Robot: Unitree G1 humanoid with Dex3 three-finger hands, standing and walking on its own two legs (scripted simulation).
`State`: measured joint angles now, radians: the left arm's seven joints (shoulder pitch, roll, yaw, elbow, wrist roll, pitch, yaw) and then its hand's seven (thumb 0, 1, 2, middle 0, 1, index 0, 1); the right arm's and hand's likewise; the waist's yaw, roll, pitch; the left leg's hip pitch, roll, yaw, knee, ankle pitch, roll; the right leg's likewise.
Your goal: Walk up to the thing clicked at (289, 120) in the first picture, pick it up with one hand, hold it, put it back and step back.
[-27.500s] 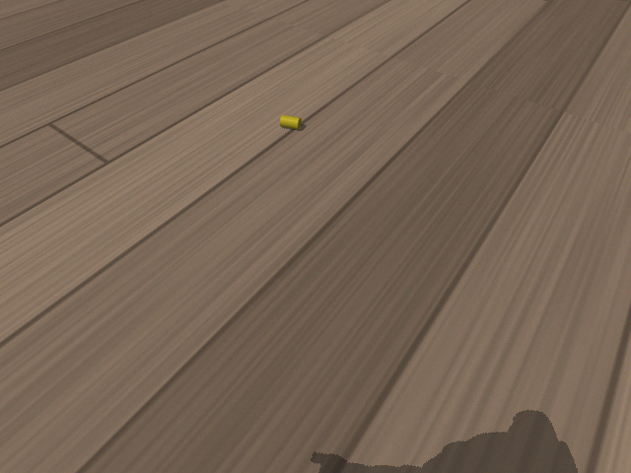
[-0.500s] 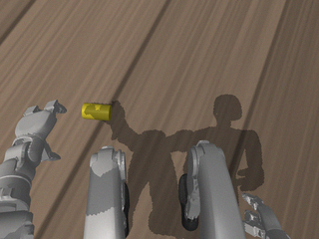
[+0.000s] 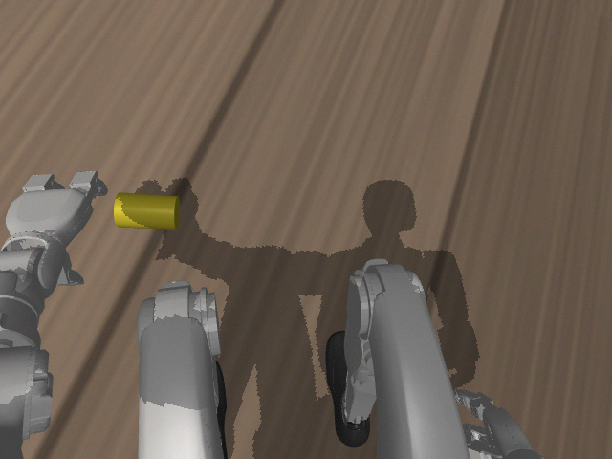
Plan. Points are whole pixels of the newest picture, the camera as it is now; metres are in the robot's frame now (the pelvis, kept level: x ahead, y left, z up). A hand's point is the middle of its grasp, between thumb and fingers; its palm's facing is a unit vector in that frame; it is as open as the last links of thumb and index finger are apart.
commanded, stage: rise first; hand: left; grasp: from above
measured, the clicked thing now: (148, 211) +0.49 +0.23 -0.32
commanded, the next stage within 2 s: approach in 0.78 s
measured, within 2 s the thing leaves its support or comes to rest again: neither
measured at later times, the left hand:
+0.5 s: hand (85, 230) +0.42 +0.29 -0.19, palm faces -0.49 -0.02 -0.87, open 13.2 cm
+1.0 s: hand (94, 223) +0.44 +0.28 -0.20, palm faces -0.48 +0.00 -0.88, open 13.3 cm
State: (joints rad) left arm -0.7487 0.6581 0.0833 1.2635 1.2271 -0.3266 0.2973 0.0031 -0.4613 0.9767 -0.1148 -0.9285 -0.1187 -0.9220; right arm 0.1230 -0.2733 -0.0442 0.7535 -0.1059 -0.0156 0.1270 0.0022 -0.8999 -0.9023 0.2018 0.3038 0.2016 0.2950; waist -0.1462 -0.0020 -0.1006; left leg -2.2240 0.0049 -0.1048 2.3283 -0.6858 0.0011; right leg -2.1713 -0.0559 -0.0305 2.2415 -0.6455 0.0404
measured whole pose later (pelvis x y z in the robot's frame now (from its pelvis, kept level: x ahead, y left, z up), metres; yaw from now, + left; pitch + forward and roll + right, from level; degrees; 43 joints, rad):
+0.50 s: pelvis +0.01 +0.00 -0.02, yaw +0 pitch +34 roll -6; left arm -0.83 0.70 0.10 1.38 1.35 -0.39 0.40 0.00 -0.34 0.86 -0.22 -0.86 -0.23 -0.84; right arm 0.11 -0.27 -0.03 0.78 -0.16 -0.01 0.14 0.00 -0.90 -0.90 0.20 0.30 0.20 0.29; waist -0.17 -0.01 -0.08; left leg -2.28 0.00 -0.12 2.40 -0.71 -0.01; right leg -2.24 -0.05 -0.03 2.32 -0.67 0.04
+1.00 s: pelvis +0.01 +0.00 -0.03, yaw -1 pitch +34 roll -7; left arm -0.88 0.70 0.07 1.44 1.37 -0.35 0.45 0.00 -0.37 0.88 -0.19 -0.90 -0.21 -0.88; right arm 0.10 -0.26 -0.01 0.79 -0.18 -0.03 0.15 0.00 -0.90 -0.90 0.20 0.30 0.20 0.29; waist -0.20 -0.02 -0.08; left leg -2.31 0.00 -0.12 2.43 -0.72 -0.01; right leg -2.26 -0.05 -0.03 2.34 -0.67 0.04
